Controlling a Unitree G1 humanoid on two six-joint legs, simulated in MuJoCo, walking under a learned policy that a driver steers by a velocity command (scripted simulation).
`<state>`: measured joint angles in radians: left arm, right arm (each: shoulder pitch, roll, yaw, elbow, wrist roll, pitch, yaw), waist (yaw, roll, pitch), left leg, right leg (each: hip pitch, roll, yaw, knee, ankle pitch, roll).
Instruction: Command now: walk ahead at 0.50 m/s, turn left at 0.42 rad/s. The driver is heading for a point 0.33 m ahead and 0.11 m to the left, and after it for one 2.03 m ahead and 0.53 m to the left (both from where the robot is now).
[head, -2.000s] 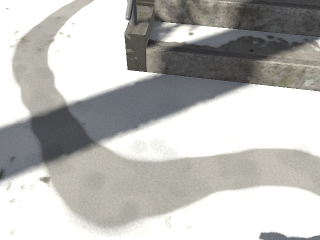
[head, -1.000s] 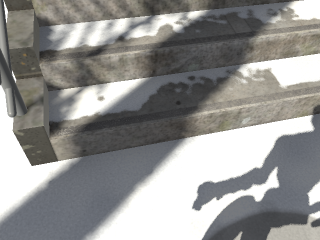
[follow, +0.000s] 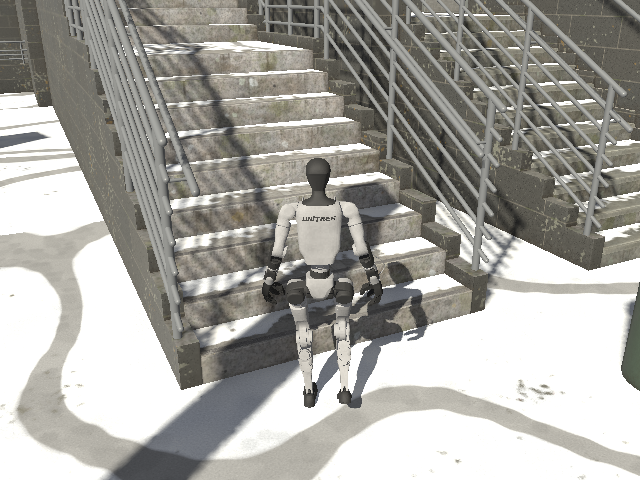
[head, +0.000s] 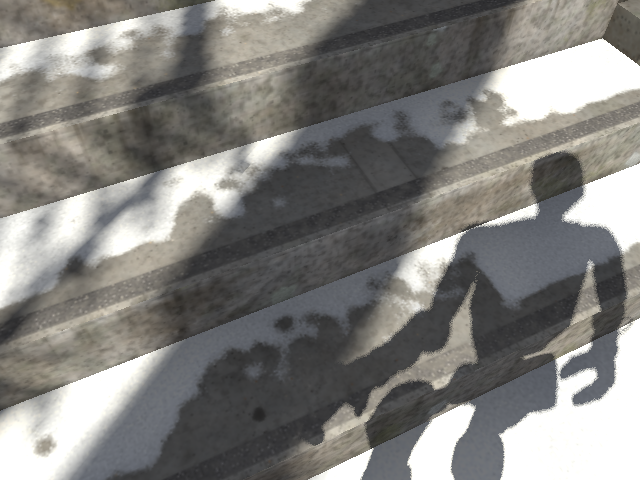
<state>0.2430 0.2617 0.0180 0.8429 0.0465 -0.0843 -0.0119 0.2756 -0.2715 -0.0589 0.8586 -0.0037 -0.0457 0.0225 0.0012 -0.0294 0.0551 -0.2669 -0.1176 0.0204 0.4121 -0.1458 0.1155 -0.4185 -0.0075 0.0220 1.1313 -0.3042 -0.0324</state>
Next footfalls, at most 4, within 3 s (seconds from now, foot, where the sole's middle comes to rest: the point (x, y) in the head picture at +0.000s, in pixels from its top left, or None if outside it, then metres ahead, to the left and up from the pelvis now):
0.32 right None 0.32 -0.10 -0.77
0.90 left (152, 445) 0.48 0.32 -0.61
1.50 right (133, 251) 0.78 0.38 -0.44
1.98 left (28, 78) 1.08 0.60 -0.27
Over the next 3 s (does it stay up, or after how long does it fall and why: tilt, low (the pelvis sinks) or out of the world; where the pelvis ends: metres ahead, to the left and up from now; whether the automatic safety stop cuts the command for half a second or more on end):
stays up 1.37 0.37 0.67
